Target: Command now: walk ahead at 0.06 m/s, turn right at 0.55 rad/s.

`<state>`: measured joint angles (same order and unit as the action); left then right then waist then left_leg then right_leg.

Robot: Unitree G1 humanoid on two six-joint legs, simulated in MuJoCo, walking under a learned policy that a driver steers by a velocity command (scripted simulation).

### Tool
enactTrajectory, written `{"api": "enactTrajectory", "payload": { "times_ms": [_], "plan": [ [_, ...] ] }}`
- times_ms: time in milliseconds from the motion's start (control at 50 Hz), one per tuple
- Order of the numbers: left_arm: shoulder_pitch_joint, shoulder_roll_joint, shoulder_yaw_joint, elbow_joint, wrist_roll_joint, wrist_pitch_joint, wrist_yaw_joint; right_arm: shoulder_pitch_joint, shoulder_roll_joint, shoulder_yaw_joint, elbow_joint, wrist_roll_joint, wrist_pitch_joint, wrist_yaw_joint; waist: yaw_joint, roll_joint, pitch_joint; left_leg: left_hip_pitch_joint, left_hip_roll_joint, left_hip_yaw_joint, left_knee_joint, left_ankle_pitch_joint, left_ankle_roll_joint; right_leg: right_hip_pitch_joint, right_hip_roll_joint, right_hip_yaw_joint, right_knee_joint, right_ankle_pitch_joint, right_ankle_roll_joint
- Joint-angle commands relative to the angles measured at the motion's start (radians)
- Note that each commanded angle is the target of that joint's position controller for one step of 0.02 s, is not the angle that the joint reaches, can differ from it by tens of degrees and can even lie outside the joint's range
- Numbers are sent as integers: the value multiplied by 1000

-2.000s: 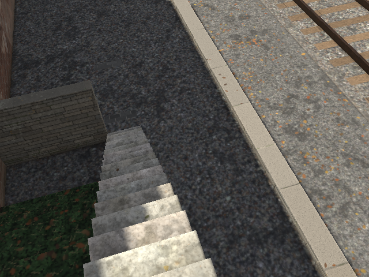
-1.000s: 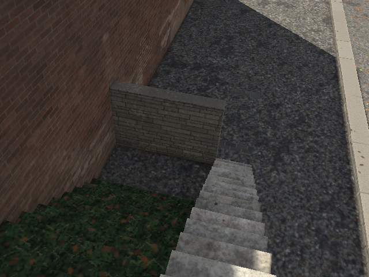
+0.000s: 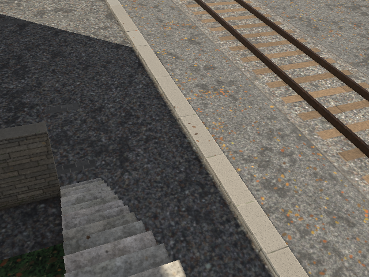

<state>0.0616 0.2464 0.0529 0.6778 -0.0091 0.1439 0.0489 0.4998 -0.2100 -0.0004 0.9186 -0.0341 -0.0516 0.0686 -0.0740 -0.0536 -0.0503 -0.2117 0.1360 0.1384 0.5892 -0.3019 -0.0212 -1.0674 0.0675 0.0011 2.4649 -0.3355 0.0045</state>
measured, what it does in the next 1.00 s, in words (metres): steps to the right, turning left: right foot 0.19 m higher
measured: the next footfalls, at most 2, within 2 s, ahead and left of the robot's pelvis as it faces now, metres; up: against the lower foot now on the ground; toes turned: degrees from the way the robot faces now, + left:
right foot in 0.26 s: +0.00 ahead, -0.19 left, +0.19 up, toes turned -8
left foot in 1.06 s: -0.12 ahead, +0.02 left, +0.19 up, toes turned +24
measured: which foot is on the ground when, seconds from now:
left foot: down 0.00-0.28, up 0.30-1.00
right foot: up 0.00-0.24, down 0.26-1.00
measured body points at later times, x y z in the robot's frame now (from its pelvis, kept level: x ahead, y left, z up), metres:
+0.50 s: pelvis -0.02 -0.13 +0.08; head -0.01 -0.16 +0.53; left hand +0.00 +0.11 -0.05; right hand +0.10 -0.42 -0.05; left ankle +0.02 -0.01 -0.46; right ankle -0.04 -0.18 -0.54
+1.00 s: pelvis -0.07 -0.11 +0.14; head -0.07 -0.12 +0.59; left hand -0.11 +0.18 +0.03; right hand +0.16 -0.31 +0.02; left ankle -0.13 +0.01 -0.46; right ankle -0.04 -0.18 -0.54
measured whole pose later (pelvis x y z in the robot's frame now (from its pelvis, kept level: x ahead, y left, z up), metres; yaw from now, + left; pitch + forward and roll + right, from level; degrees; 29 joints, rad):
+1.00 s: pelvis -0.07 -0.11 +0.14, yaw +17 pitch +1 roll +3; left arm 0.38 0.31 0.04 0.75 0.04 -0.03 0.00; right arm 0.07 -0.25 -0.08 0.78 -0.01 0.18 -0.01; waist 0.03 -0.02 -0.01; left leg -0.66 0.02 0.05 1.41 -0.30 -0.01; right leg -0.48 -0.28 -0.35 1.07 -0.57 -0.05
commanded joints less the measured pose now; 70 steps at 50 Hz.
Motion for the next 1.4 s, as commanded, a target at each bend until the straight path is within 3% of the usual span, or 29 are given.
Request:
{"api": "enactTrajectory", "payload": {
  "times_ms": [20,100,140,160,240,260,280,300,320,340,380,420,500,560,600,720,760,880,940,1040,1060,1080,1100,1120,1140,1160,1180,1260,1400],
  "plan": [
    [-50,37,10,-89,8,18,-8,-25,-143,-26,-77,10,-19,-3,32,219,135,-7,229,-205,-257,295,220,-136,-11,-24,33,19,27],
    [-166,43,0,-133,-4,32,-5,-3,-237,-50,-84,-8,-35,-54,-4,253,91,124,287,-161,-289,542,253,-95,-39,-21,-113,-203,29],
    [-151,33,-19,-125,-5,22,-13,-28,-216,-43,-82,-13,-32,-66,7,257,61,119,266,-83,-302,586,227,25,-67,-16,-313,-283,8],
    [-153,33,-41,-144,-13,14,-25,-86,-259,-54,-104,-15,-26,-70,7,301,21,91,239,-26,-275,675,185,127,-83,-42,-453,-334,4],
    [165,33,-63,-38,-17,-39,-56,-117,-328,-76,-49,2,10,-21,101,402,-66,-89,177,100,-147,813,95,650,-89,-36,-837,-587,-91],
    [259,52,-67,-14,6,-60,-55,-138,-302,-78,-38,7,28,-14,163,306,-26,-157,141,54,30,731,62,716,-84,10,-1070,-555,-109],
    [400,167,-50,48,2,-79,-50,-121,-224,-84,-86,-1,59,-10,180,-216,105,-495,-12,8,539,60,30,734,-284,316,-1341,244,-125],
    [609,197,-48,126,-54,-109,-20,-355,-76,-48,-162,-15,75,-27,338,-493,121,-613,-247,-383,681,-494,25,645,-293,579,-1735,800,-8],
    [519,268,-29,121,-13,-123,7,-343,-69,-43,-194,11,76,-45,257,-504,96,-674,-329,-510,846,-471,8,570,-357,640,-1820,636,-39],
    [244,232,-37,78,2,-112,0,-311,-123,-67,-172,19,82,-72,88,-361,88,-713,-326,-462,914,-294,-8,474,-427,564,-1869,178,-99],
    [32,78,-71,41,14,-128,-3,-324,-135,-85,-153,20,94,-99,-19,-315,182,-622,-289,-348,994,-69,-13,232,-376,501,-1840,47,-61],
    [12,51,-73,23,15,-158,-5,-264,-169,-114,-106,7,142,-114,-70,-104,67,-613,-290,-292,1107,97,-16,293,-374,379,-1627,90,-124],
    [146,63,-51,56,9,-197,-29,-272,-186,-126,-60,-3,168,-124,-48,-13,-19,-660,-294,-206,1152,219,-3,517,-313,191,-1549,324,-102],
    [290,105,-28,80,27,-206,-31,-366,-170,-122,-80,-16,185,-128,47,-39,-37,-799,-273,-236,1199,132,-11,771,-325,174,-1581,391,-77],
    [351,109,-30,60,43,-195,-18,-466,-171,-120,-125,20,197,-124,75,-8,2,-820,-274,-190,1101,97,-12,846,-339,164,-1673,543,-69],
    [405,131,-11,27,67,-190,-13,-506,-163,-121,-164,13,224,-126,104,-20,-6,-839,-239,-222,1043,92,-21,921,-420,127,-1689,615,-136],
    [388,170,-3,26,64,-185,-15,-490,-123,-110,-170,31,220,-120,92,-50,-8,-781,-201,-206,1083,-17,-25,888,-493,140,-1746,704,-174],
    [370,199,15,36,62,-190,-47,-469,-144,-112,-173,32,233,-117,99,-79,7,-630,-151,-127,965,81,2,757,-510,13,-1788,214,-114],
    [337,216,20,20,65,-192,-49,-521,-119,-94,-220,26,234,-85,102,-98,34,-592,-122,-77,869,43,12,688,-530,11,-1833,-157,-92],
    [176,263,43,8,22,-182,-55,-406,-99,-72,-215,26,196,-73,29,-121,19,-284,-112,33,625,-176,37,544,-514,-124,-1758,-250,-39],
    [157,269,53,5,17,-158,-52,-414,-123,-73,-227,35,181,-58,37,-105,35,-229,-104,-49,393,-440,59,556,-531,-128,-1749,-242,-25],
    [162,268,60,30,11,-128,-44,-282,-99,-71,-187,26,157,-43,-19,-18,-14,-68,-147,2,285,-402,70,539,-472,-183,-1532,-151,-22],
    [167,212,53,6,26,-81,-30,-130,-131,-71,-114,59,120,-32,-42,302,64,-25,-148,-159,147,-82,92,370,-330,-258,-1148,-345,-28],
    [-41,133,19,-133,72,-82,-27,28,-246,-78,-68,96,100,-46,-106,542,126,173,21,-686,143,714,158,-135,-137,-124,-906,-533,10],
    [-249,154,12,-203,61,-105,-18,105,-304,-82,-73,65,91,-66,-205,400,83,116,152,-904,-105,597,190,-152,-127,24,-930,-447,2],
    [-123,166,16,-154,29,-119,-13,29,-309,-70,-79,1,95,-74,-76,286,65,104,196,-945,-140,343,240,-138,-89,90,-969,-293,-10],
    [-26,176,26,-88,18,-128,-8,-74,-286,-63,-88,-23,102,-79,19,243,73,70,179,-874,-101,227,234,-112,-74,108,-1003,-168,-13],
    [124,113,31,50,22,-75,1,-180,-95,3,-107,13,65,-61,129,136,39,-112,18,-557,73,79,139,81,-17,133,-1032,228,14],
    [-19,42,11,29,45,-82,-54,-124,-116,7,-98,5,-1,-85,95,83,82,-263,46,-411,75,-284,167,255,73,177,-1324,683,39]
  ]
}}
Velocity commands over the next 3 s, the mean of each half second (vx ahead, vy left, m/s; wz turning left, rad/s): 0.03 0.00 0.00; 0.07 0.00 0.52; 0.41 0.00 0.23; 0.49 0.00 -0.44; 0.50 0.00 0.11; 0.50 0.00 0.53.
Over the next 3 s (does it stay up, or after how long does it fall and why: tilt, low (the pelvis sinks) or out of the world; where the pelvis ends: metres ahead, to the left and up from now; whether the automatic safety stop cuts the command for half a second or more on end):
stays up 0.57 0.08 -0.39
